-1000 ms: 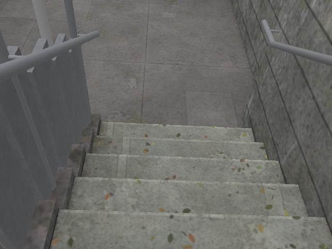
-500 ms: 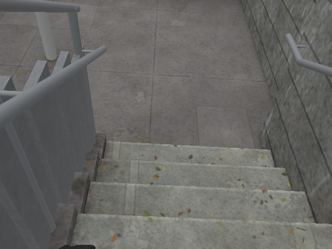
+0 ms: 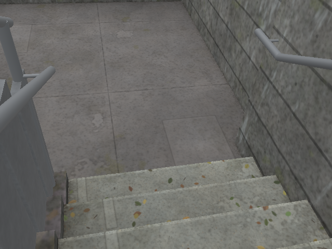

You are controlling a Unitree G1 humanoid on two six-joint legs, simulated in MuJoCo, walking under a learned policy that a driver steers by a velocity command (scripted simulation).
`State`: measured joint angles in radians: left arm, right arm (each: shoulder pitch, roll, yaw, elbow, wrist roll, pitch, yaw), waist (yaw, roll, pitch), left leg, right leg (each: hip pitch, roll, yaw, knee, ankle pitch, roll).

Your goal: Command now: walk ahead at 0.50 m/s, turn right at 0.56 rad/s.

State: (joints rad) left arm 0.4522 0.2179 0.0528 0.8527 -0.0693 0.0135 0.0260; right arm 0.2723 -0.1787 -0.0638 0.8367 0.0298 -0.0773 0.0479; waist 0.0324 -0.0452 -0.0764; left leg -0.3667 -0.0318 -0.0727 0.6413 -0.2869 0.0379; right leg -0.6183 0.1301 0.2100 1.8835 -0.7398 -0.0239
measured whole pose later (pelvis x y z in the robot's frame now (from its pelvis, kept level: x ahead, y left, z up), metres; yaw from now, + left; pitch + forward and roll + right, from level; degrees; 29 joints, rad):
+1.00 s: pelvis +0.51 -0.12 -0.19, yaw -18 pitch +2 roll -1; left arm 0.43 0.19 0.03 0.91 -0.01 -0.08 0.05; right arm 0.20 -0.22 -0.07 0.76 0.01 0.00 0.02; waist -0.03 0.04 -0.05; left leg -0.66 0.02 -0.21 0.86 0.26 0.00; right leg -0.35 0.03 -0.09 0.88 -0.57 -0.06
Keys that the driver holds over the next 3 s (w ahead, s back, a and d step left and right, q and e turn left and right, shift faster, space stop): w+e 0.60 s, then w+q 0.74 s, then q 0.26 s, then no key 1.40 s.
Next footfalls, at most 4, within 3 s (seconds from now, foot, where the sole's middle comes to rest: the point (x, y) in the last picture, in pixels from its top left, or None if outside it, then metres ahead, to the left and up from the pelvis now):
0.60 right None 0.47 -0.20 -0.92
1.20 left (162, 243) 0.75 -0.01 -1.08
1.72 right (200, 207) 1.08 -0.24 -1.24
2.28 left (164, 226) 0.85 -0.01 -1.08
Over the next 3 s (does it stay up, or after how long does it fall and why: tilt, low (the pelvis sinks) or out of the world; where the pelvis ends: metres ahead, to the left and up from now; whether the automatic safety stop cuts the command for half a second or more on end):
stays up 0.96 -0.14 -0.48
